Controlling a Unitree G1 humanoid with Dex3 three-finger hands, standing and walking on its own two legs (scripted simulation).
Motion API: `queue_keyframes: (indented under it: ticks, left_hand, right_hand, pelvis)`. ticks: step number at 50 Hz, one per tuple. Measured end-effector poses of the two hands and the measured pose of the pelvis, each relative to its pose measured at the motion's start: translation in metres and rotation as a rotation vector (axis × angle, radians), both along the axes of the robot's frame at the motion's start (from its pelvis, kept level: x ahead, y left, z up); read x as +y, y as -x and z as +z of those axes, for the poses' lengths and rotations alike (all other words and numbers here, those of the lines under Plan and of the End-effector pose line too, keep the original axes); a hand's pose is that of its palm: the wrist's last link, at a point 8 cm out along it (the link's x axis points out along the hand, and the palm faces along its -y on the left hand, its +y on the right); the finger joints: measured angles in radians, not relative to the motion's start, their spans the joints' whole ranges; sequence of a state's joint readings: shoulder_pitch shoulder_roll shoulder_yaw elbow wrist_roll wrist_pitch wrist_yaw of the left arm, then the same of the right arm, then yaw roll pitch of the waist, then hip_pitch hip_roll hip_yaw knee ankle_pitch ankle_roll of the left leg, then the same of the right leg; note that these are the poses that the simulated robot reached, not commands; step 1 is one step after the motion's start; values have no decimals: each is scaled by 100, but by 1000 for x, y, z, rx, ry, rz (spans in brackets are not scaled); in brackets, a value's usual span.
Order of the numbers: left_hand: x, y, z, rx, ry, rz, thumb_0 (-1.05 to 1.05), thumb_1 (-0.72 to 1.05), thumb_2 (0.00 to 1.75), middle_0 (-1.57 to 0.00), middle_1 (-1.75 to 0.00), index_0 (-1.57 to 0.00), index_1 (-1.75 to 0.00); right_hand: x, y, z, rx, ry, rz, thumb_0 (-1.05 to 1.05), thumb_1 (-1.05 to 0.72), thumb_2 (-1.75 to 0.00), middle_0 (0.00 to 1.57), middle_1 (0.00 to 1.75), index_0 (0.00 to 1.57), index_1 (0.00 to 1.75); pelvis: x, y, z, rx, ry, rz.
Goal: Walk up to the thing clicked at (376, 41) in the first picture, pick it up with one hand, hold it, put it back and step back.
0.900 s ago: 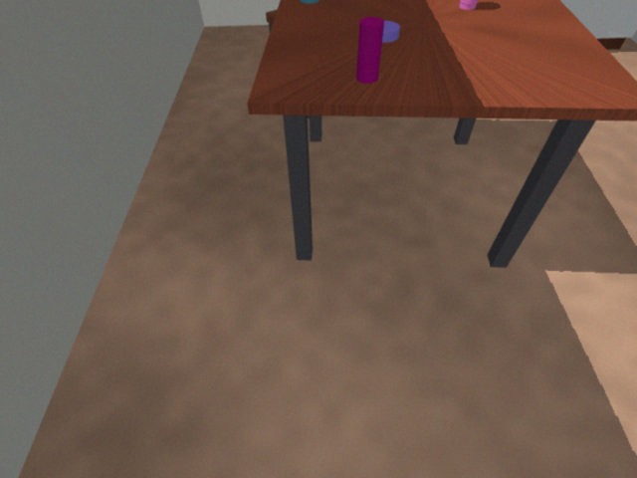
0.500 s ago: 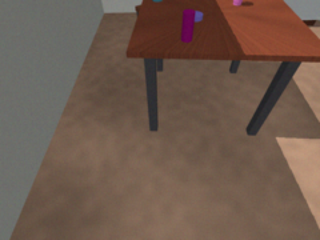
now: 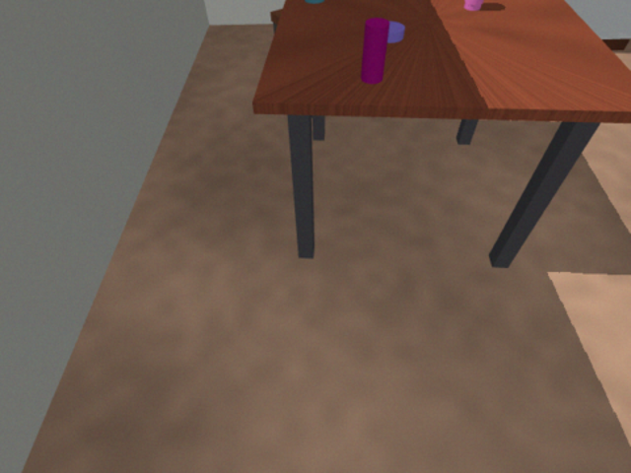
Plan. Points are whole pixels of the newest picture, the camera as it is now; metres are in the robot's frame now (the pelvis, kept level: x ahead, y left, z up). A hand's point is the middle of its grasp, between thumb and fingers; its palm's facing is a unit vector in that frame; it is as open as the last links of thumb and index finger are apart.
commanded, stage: stand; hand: right
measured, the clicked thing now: (374, 52) +1.02 -0.16 +0.04
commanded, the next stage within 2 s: walk up in 0.22 s
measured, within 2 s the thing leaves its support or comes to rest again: neither
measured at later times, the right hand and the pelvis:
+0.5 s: hand out of the picture +0.11 -0.27 -0.16, palm faces -0.06 +0.93 -0.37, open 7.4 cm; pelvis +0.05 +0.01 -0.02, yaw +1 degrees
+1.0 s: hand (472, 402) +0.25 -0.24 -0.19, palm faces +0.00 +0.95 -0.32, open 7.4 cm; pelvis +0.22 +0.03 -0.04, yaw +0 degrees
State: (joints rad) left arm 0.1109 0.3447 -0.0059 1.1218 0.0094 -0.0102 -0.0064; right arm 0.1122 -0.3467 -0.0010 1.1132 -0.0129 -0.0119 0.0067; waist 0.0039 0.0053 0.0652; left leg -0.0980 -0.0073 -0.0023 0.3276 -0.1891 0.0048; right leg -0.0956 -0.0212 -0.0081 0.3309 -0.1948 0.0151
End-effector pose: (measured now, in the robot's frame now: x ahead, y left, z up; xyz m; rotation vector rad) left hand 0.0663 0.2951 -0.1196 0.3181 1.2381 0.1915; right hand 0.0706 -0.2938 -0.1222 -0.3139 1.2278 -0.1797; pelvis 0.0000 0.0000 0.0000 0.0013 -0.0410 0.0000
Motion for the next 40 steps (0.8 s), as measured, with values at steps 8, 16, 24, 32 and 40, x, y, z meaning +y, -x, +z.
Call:
queue_keyframes:
  ticks: [8, 16, 24, 32, 40]
  left_hand:
    - [-1, 0, 0, -2, 0, -2, 1, 90, 90, -20, -30, -20, -30]
    - [7, -2, 2, -40, -2, -11, 1, 90, 90, -20, -30, -20, -30]
    - [36, 3, -1, -11, -48, 21, 1, 90, 90, -21, -30, -20, -30]
    - [74, -19, -8, 89, -59, 40, 1, 90, 90, -20, -30, -20, -30]
    - [73, -129, 5, -50, -33, -55, 1, 90, 90, -20, -30, -20, -30]
  right_hand:
    - [-1, -1, 1, -3, 3, 1, 0, -90, -90, 20, 30, 20, 30]
    - [-12, -3, 1, -36, -5, -5, 0, -90, -90, 20, 30, 20, 30]
    - [-22, -28, -4, -8, 34, 14, 1, -90, -90, 20, 30, 20, 30]
    - [7, -97, 10, -117, 59, 53, 1, -90, -90, 20, 30, 20, 30]
    - [23, -118, 15, -90, 35, 7, 0, -90, -90, 20, 30, 20, 30]
  pelvis:
    - [-1, 0, 0, 0, 1, 0]
    - [-1, -8, -6, 9, -1, -4]
    - [7, -41, -18, 14, 22, 17]
    - [39, -87, -21, -2, 0, 7]
    - [44, -141, -11, -16, -9, -9]
